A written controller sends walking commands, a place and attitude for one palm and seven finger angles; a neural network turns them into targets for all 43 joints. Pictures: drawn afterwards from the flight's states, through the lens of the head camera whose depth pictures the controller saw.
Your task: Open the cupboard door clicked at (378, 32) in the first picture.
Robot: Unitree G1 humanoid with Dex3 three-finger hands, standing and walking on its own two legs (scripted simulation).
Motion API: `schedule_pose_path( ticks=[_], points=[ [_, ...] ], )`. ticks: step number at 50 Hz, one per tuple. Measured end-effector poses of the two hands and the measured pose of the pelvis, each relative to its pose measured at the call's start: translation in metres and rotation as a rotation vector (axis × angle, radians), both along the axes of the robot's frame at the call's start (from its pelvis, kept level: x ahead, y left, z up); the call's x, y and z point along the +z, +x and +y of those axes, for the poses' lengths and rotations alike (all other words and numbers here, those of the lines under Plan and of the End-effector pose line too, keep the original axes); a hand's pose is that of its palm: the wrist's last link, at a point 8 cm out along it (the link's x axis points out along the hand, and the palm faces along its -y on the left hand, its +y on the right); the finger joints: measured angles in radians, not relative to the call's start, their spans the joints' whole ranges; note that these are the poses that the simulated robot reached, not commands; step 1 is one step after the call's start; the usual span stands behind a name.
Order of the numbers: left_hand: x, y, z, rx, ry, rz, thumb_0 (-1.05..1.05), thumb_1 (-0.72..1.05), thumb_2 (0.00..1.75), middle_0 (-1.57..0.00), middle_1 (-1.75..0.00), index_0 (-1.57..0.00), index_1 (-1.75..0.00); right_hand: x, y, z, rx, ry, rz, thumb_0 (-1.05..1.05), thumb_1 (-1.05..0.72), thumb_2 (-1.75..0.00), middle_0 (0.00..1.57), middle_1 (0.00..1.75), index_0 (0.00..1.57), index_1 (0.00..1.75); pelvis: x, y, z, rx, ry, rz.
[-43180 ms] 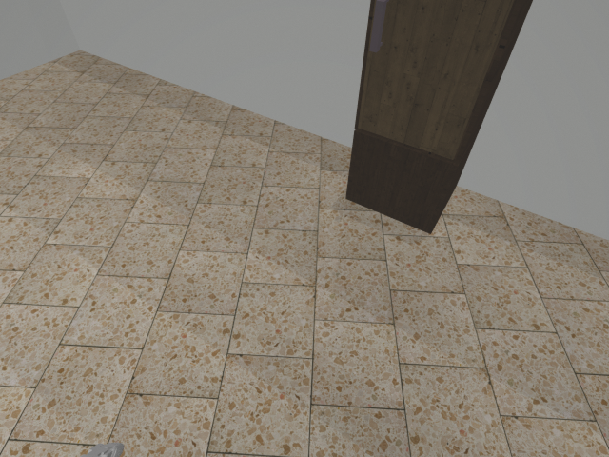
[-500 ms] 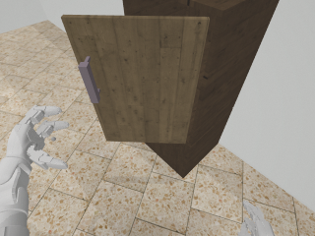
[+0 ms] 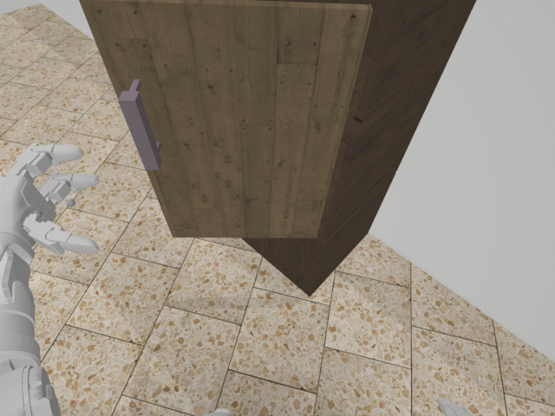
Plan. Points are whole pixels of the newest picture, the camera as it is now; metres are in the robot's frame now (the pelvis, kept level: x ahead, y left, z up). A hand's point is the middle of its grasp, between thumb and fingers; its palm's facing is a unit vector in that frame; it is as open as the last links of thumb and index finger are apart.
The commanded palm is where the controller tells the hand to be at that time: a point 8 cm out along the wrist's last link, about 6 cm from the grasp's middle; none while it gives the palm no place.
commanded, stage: move the hooked fingers beside the handle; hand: left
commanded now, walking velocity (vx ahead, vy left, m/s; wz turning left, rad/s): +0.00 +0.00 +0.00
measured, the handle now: (145, 126) +0.55 +0.25 +0.09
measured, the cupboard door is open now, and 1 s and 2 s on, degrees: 44 44 44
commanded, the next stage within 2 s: slide the fingers in behind the handle in 1.78 s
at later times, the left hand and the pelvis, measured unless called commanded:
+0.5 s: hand (83, 164) +0.44 +0.31 +0.10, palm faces +0.06 -1.00 +0.01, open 14.0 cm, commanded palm +0.42 +0.36 +0.09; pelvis -0.01 +0.01 -0.01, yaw -1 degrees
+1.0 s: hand (87, 134) +0.51 +0.33 +0.10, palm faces +0.07 -1.00 +0.00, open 14.0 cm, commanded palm +0.50 +0.37 +0.09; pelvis +0.01 +0.01 -0.03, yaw -2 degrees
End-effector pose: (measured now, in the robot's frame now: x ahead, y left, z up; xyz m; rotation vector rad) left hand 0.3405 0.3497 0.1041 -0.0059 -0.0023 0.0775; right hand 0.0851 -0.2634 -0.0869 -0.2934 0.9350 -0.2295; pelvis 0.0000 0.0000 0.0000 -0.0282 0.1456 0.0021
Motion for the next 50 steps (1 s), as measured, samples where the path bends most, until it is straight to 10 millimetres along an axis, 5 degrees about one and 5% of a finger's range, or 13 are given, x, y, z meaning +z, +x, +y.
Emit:
schedule_pose_path(
  ticks=[17, 38, 50],
  points=[
    [-0.002, 0.049, 0.004, -0.023, -0.003, 0.018, -0.01, -0.5, 0.3, -0.3, -1.2, -0.3, -1.2, -0.009, -0.021, 0.009, -0.017, -0.011, 0.093, 0.01, -0.9, -0.89, 0.2, 0.3, 0.21, 0.3, -0.008, -0.005, 0.009, 0.0, -0.012, 0.059],
    [-0.004, 0.112, 0.02, -0.015, -0.001, 0.05, -0.01, -0.5, 0.3, -0.3, -1.2, -0.3, -1.2, -0.015, -0.09, -0.008, -0.146, -0.066, 0.372, 0.0, -0.9, -0.89, 0.2, 0.3, 0.21, 0.3, -0.02, 0.001, 0.005, -0.017, -0.03, 0.171],
    [-0.006, 0.145, 0.034, -0.008, -0.001, 0.069, -0.01, -0.5, 0.3, -0.3, -1.2, -0.3, -1.2, -0.015, -0.098, 0.0, -0.18, -0.07, 0.445, 0.0, -0.9, -0.89, 0.2, 0.3, 0.21, 0.3, -0.026, 0.008, 0.009, -0.026, -0.046, 0.229]
  ],
)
